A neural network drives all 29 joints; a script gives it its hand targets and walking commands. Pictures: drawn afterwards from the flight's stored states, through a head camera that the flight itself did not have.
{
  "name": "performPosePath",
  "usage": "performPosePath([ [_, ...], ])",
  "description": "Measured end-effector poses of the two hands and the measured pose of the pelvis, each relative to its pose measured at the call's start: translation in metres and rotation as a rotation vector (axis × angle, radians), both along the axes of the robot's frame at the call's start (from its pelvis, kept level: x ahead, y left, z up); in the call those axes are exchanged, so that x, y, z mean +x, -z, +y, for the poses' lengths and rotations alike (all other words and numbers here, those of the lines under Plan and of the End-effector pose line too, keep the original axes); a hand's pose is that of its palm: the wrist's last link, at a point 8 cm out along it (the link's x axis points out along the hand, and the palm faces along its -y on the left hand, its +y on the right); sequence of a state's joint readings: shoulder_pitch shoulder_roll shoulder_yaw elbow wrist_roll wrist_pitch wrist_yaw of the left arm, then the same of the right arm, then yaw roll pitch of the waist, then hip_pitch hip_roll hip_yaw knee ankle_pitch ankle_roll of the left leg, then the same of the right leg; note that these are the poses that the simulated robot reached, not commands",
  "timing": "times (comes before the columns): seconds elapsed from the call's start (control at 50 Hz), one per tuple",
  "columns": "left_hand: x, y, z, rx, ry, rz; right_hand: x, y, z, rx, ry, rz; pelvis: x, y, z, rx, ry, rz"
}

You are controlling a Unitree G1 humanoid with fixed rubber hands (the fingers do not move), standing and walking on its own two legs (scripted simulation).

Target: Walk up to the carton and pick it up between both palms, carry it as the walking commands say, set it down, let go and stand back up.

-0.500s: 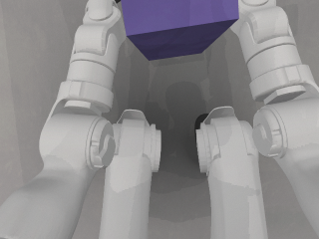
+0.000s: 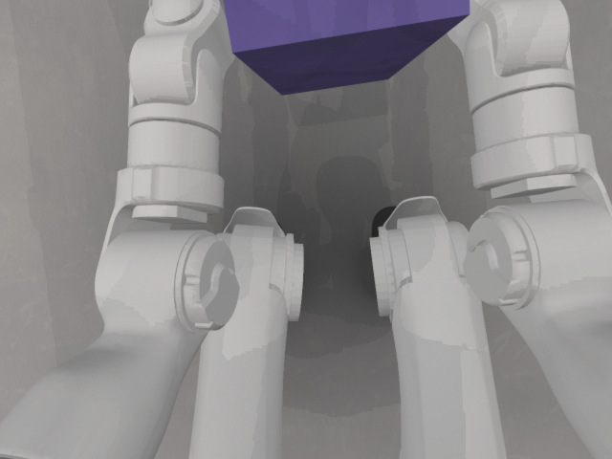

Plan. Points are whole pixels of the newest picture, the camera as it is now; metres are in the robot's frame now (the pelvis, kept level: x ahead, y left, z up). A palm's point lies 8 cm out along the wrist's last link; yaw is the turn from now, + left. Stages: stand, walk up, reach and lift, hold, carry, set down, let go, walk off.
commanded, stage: reach and lift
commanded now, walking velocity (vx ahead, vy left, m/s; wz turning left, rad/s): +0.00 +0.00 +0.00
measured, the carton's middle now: out of the picture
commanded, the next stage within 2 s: none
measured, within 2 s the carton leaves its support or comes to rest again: neither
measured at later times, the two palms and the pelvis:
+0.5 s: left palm out of the picture +0.53 +0.10 -0.06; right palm out of the picture +0.54 -0.14 -0.06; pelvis -0.01 -0.01 +0.05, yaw +0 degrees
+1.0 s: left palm out of the picture +0.51 +0.11 +0.01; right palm out of the picture +0.52 -0.13 +0.01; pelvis -0.02 -0.01 +0.10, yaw -1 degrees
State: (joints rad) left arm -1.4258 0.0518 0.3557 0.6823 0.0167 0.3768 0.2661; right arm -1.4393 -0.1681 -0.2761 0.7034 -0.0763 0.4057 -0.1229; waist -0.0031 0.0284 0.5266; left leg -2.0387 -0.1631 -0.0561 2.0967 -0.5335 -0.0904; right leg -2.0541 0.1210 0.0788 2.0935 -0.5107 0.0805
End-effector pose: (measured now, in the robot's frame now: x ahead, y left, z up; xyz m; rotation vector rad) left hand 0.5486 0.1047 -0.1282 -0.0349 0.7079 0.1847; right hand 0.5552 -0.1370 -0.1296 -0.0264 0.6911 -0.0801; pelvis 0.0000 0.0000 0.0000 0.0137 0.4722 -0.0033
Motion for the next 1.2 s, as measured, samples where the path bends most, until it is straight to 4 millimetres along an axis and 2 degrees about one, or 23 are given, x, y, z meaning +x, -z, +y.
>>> performPosePath([
  [0.16, -0.01, -0.016, 0.001, -0.016, -0.029, -0.004, -0.008, -0.014, 0.001, 0.024, 0.008, -0.002, -0.001, -0.015, -0.004, 0.018, 0.004, -0.008],
  [0.5, -0.018, -0.071, 0.0, -0.029, -0.038, -0.032, -0.014, -0.073, 0.001, 0.034, 0.027, -0.03, -0.012, -0.046, -0.007, 0.03, 0.011, -0.053],
  [1.2, -0.049, -0.167, 0.002, -0.022, -0.025, -0.035, -0.046, -0.169, 0.002, 0.021, 0.023, -0.034, -0.021, -0.115, -0.009, 0.025, 0.029, -0.159],
])
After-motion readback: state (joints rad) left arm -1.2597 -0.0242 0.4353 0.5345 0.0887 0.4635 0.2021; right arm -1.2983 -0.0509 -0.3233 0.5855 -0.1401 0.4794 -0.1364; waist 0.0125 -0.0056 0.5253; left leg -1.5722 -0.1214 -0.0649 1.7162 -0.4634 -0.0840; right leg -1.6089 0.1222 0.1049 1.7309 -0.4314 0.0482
